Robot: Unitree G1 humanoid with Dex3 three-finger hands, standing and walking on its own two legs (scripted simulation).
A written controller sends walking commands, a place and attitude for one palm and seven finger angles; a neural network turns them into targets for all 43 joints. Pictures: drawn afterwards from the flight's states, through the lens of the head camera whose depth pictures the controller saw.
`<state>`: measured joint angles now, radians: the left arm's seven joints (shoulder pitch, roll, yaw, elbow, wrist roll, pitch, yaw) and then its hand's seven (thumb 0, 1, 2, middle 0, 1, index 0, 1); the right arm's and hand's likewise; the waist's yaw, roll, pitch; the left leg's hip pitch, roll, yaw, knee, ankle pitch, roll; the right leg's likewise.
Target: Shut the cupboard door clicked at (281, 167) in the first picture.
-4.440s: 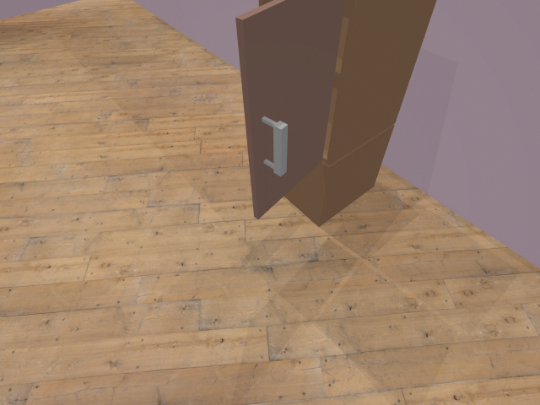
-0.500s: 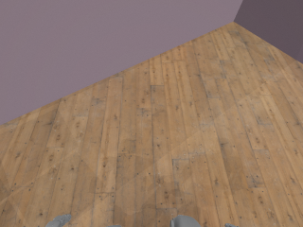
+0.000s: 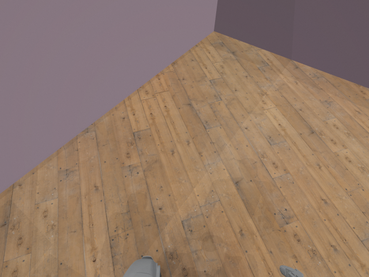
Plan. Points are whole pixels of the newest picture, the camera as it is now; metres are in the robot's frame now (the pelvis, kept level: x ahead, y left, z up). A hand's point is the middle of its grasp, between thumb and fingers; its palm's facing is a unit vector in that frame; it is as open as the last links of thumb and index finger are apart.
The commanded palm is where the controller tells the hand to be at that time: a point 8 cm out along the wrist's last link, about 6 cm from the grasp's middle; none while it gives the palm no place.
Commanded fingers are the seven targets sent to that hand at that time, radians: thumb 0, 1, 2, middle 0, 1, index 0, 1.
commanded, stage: walk around to get in front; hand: left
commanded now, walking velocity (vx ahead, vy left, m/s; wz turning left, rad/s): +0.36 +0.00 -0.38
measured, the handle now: out of the picture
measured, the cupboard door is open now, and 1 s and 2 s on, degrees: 100 100 100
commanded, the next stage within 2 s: walk to a spot facing it in 0.76 s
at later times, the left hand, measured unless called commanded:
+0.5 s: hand (157, 179) +0.39 +0.12 -0.15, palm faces -0.33 -0.92 -0.22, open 7.4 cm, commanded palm none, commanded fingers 0.00 0.90 0.90 -0.20 -0.30 -0.20 -0.30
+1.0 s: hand (175, 182) +0.40 +0.06 -0.18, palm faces -0.15 -0.97 -0.19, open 7.3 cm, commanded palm none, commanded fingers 0.00 0.90 0.90 -0.20 -0.30 -0.20 -0.30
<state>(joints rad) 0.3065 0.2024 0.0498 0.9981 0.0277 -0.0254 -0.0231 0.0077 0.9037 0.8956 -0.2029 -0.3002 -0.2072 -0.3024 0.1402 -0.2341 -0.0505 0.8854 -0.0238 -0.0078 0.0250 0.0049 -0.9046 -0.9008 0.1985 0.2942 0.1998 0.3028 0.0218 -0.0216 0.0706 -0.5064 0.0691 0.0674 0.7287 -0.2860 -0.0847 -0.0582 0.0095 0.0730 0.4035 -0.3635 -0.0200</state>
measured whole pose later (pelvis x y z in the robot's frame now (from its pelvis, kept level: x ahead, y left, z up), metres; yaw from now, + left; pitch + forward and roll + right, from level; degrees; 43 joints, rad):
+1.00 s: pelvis +0.42 -0.12 -0.01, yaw -12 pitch +0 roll +1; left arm 0.38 0.16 0.02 1.14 0.02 -0.07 0.02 0.00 0.92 0.90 -0.20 -0.30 -0.20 -0.30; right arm 0.08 -0.18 -0.03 0.98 -0.02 -0.01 0.02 0.00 -0.91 -0.90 0.20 0.29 0.20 0.30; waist 0.02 -0.02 0.05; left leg -0.54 0.05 0.13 0.71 -0.18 -0.01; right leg 0.09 0.02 -0.18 0.31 -0.40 -0.05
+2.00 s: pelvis +0.57 -0.20 -0.02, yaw +23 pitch +1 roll +1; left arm 0.31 0.25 0.04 0.94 0.02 0.01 0.02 0.01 0.91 0.90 -0.20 -0.30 -0.21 -0.30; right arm 0.04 -0.27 -0.05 0.87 -0.02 0.06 0.03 0.00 -0.91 -0.90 0.20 0.29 0.20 0.30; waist 0.02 -0.04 0.12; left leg -0.34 0.00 0.14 0.62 -0.26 -0.01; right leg -0.19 -0.15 -0.30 0.68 -0.46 0.01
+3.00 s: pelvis +0.62 -0.21 -0.02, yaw +58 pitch +1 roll +0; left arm 0.23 0.29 0.06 0.93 0.02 0.07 0.02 0.01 0.91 0.90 -0.20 -0.30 -0.20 -0.30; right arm 0.07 -0.25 -0.05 0.86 -0.02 0.02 0.02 0.00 -0.90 -0.90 0.20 0.29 0.20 0.30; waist 0.02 -0.07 0.12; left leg -0.35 -0.02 0.08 0.66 -0.32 0.07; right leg -0.41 -0.13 -0.09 1.09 -0.56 0.07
